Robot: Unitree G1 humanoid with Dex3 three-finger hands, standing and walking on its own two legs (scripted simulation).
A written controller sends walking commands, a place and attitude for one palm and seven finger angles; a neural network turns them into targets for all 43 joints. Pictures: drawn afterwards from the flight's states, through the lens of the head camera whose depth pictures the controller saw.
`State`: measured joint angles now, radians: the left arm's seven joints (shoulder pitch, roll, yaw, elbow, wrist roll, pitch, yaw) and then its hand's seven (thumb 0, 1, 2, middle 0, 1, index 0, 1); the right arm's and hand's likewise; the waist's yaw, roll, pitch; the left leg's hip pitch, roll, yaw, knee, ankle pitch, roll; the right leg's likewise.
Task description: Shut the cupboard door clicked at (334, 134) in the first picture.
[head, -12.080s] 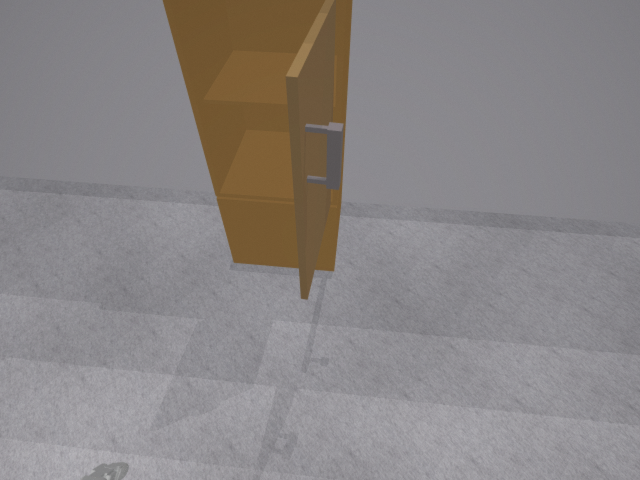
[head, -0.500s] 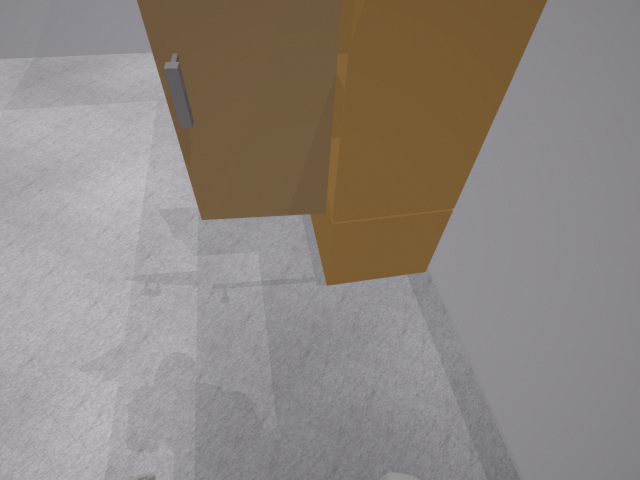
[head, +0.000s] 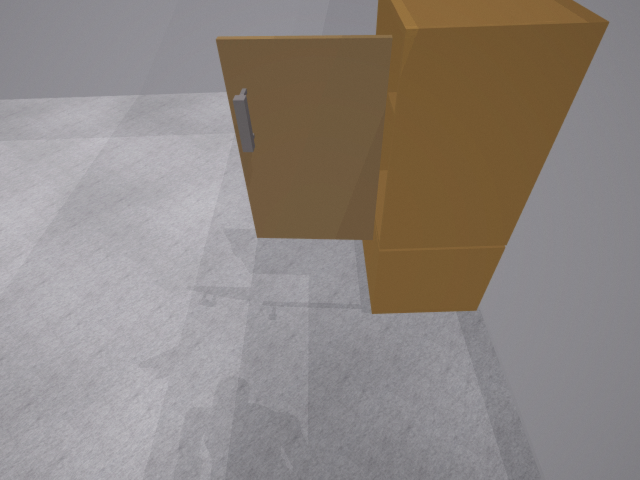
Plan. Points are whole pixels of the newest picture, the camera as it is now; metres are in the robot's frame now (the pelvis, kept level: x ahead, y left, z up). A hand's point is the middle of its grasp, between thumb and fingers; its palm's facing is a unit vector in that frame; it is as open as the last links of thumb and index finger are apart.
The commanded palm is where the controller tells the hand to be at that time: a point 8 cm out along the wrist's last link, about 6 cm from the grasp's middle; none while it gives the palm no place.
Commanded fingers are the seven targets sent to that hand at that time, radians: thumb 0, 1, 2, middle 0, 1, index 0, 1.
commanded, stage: take the last steps up to it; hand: left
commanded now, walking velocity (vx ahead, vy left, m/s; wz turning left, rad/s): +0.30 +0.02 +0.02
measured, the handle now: (246, 120) +0.85 +0.26 +0.03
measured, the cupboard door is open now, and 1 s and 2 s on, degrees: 86 86 86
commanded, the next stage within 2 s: come to a stop and stand still in 0.92 s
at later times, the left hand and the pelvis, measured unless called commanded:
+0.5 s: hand out of the picture +0.16 +0.26 -0.18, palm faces +0.04 -0.99 -0.16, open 7.3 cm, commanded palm none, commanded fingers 0.00 0.90 0.90 -0.20 -0.30 -0.20 -0.30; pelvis +0.11 +0.07 -0.01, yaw -1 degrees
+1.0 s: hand (237, 372) +0.33 +0.19 -0.18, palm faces +0.02 -0.98 -0.22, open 7.1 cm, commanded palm none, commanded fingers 0.00 0.90 0.90 -0.20 -0.30 -0.20 -0.30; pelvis +0.28 +0.00 -0.01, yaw -2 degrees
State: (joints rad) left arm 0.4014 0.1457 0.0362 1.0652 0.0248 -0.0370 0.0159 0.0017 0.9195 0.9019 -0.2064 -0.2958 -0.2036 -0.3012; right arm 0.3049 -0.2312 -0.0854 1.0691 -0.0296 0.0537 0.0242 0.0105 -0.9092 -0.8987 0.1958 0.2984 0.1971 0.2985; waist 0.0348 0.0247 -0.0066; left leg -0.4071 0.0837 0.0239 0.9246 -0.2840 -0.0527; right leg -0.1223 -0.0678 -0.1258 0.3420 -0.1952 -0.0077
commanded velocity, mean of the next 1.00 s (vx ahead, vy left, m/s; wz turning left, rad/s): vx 0.25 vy -0.03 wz -0.01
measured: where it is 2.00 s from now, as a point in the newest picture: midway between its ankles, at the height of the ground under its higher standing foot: outside the picture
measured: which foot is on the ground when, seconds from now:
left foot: up 0.00-0.14, down 0.16-0.72, up 0.74-1.00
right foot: down 0.00-0.16, up 0.18-0.70, down 0.72-1.00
